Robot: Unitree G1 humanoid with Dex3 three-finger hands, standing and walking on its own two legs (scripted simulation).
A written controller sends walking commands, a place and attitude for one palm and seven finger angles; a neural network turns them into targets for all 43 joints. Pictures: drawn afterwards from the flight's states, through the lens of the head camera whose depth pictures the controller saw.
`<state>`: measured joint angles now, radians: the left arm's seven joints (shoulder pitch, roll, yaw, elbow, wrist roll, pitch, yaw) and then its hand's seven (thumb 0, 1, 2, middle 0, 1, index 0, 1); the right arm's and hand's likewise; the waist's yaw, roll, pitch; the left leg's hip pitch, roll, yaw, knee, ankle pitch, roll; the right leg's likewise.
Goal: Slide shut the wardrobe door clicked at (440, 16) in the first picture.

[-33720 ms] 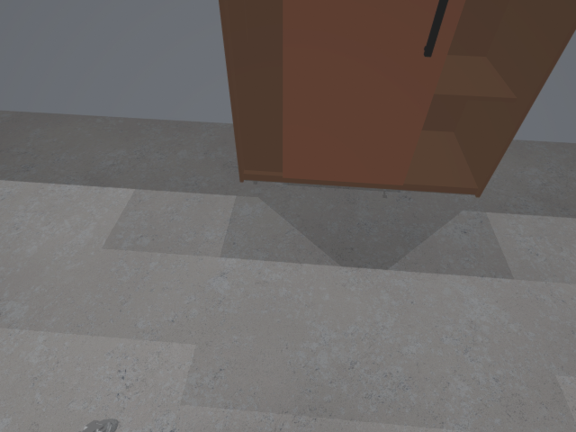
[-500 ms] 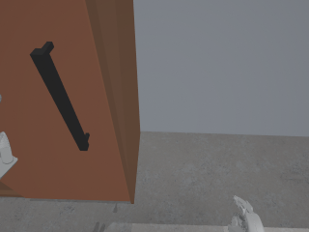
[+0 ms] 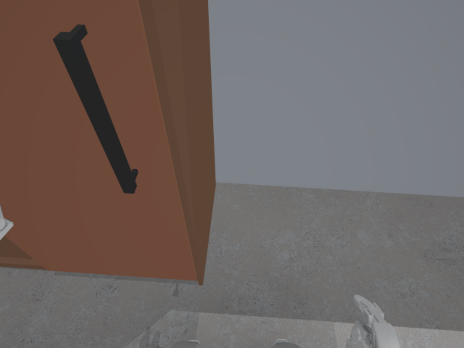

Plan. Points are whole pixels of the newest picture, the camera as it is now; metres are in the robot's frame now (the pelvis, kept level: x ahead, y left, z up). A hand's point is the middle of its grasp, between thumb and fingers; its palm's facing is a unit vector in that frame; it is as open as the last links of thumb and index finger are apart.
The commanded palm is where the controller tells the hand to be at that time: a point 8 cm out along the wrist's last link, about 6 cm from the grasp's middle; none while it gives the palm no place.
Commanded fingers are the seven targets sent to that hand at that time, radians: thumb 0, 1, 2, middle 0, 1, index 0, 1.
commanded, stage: step back with the hand held close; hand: left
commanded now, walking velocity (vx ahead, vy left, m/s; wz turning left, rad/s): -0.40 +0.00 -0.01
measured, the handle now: (110, 125) +0.44 +0.26 +0.14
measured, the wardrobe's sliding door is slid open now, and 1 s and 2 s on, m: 0.00 0.00 0.00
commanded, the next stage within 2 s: stop stepping back and stand still in 0.38 s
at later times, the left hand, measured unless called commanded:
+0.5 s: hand (19, 286) +0.14 +0.22 +0.19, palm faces +0.37 -0.80 -0.47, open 7.4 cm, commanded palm +0.08 +0.27 +0.20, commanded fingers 0.00 0.90 0.90 -0.20 -0.30 -0.20 -0.30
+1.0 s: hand out of the picture +0.05 +0.26 +0.18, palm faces +0.46 -0.81 -0.35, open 7.4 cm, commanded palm -0.01 +0.29 +0.20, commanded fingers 0.00 0.90 0.90 -0.20 -0.30 -0.20 -0.30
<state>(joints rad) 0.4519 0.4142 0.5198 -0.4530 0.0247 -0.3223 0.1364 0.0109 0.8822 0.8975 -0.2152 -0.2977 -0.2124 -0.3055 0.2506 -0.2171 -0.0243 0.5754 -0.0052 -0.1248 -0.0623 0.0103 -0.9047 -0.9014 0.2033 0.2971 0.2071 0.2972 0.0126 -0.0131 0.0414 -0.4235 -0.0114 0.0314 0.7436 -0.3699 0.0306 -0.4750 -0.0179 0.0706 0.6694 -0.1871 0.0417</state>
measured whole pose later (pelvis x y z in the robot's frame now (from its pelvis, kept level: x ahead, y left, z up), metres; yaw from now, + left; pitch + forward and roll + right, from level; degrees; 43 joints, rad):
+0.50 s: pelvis -0.09 -0.02 +0.02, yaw -5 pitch +5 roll +0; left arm 0.43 0.39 0.41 -0.47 0.01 -0.28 0.12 0.01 0.88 0.90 -0.21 -0.30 -0.21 -0.31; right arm 0.16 -0.17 0.01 0.67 -0.01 -0.15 -0.05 0.01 -0.91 -0.90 0.20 0.30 0.21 0.30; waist 0.07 -0.03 0.00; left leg -0.54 0.02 0.05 0.77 -0.36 -0.01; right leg -0.20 0.01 0.02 0.46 -0.33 0.00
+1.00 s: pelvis -0.16 +0.00 +0.01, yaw -4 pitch -2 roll +0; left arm 0.46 0.33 0.39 -0.37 -0.01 -0.19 0.17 0.01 0.89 0.90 -0.21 -0.30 -0.21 -0.30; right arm 0.31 -0.24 -0.02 0.67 -0.01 -0.11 -0.09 0.01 -0.91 -0.90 0.20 0.30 0.21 0.30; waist 0.01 -0.03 -0.06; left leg -0.27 0.01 0.02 0.58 -0.30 0.02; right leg -0.33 -0.01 -0.04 0.65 -0.33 -0.02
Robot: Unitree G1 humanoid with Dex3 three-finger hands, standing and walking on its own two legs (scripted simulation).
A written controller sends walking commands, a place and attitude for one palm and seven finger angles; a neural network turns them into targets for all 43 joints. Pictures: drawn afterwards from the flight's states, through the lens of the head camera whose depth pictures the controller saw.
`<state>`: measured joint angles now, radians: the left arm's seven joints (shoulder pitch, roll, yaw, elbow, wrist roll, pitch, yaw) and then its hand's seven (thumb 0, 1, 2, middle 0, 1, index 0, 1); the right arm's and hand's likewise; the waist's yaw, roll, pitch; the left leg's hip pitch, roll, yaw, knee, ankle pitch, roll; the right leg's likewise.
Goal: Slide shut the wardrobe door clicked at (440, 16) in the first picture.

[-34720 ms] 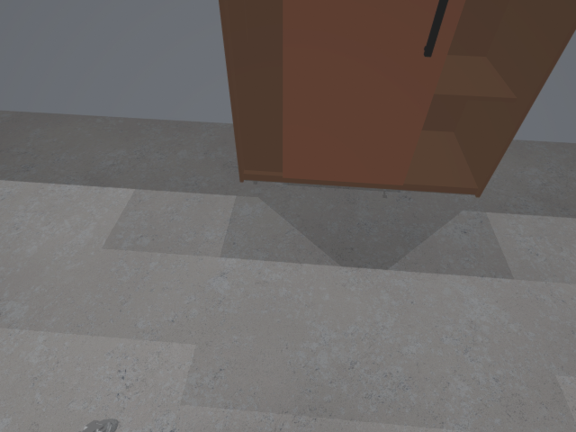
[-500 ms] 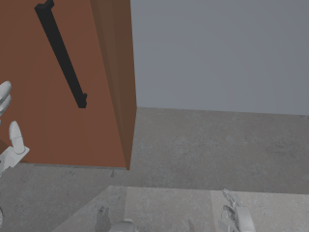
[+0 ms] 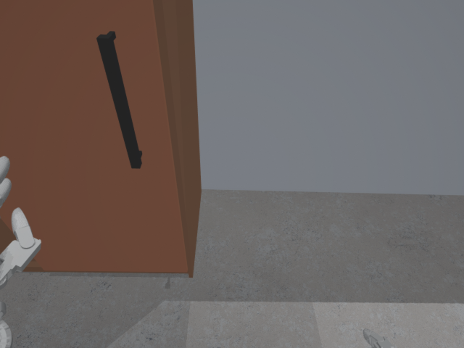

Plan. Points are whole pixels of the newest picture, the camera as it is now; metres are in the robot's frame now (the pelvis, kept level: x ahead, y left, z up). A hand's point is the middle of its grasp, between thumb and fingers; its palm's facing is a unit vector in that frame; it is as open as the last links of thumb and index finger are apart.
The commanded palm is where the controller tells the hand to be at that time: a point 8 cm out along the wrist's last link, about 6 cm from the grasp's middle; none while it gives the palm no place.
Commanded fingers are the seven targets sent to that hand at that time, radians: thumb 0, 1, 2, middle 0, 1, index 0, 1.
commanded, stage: stop stepping back and stand still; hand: left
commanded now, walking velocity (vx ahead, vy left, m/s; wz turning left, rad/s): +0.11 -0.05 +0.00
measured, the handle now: (125, 108) +0.59 +0.30 +0.13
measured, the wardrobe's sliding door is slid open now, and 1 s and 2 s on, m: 0.00 0.00 0.00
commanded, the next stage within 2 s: let the arm hang, fingers relaxed in 0.22 s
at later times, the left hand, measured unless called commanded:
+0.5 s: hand (87, 346) +0.15 +0.26 -0.07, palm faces +0.16 -0.92 -0.36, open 7.4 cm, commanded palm none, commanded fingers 0.00 0.90 0.90 -0.20 -0.30 -0.20 -0.30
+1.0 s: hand out of the picture -0.03 +0.30 -0.15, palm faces +0.11 -0.93 -0.36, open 7.4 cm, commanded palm none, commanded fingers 0.00 0.90 0.90 -0.20 -0.30 -0.20 -0.30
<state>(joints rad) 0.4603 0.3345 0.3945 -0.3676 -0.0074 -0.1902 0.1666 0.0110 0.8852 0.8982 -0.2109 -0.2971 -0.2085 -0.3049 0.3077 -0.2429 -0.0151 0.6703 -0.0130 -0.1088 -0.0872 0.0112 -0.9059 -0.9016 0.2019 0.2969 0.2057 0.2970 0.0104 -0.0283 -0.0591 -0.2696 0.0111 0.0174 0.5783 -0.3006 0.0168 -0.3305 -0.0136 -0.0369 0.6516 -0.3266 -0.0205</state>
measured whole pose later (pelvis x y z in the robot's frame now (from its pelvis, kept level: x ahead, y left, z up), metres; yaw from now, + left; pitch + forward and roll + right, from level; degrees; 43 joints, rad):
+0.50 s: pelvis -0.02 +0.01 -0.01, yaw +5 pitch -1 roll +2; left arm 0.29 0.28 0.11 0.41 0.03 0.04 0.01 0.01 0.90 0.90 -0.20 -0.29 -0.19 -0.30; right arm 0.22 -0.26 0.01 0.78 -0.04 -0.02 0.00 0.01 -0.91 -0.90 0.20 0.30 0.21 0.30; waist -0.02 0.01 -0.04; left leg -0.35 -0.04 0.02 0.65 -0.28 0.02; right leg -0.36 -0.03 0.05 0.67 -0.27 0.00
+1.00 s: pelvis -0.02 +0.03 +0.01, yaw +6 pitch -1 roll -1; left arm 0.23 0.34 0.05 1.10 0.03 0.01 0.00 0.01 0.91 0.90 -0.20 -0.29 -0.20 -0.30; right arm 0.22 -0.28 -0.03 1.06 -0.03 0.03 0.00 0.01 -0.91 -0.90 0.20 0.30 0.21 0.30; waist 0.01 0.02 0.06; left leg -0.27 -0.03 -0.01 0.47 -0.18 0.04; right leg -0.24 -0.02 0.03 0.43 -0.19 0.01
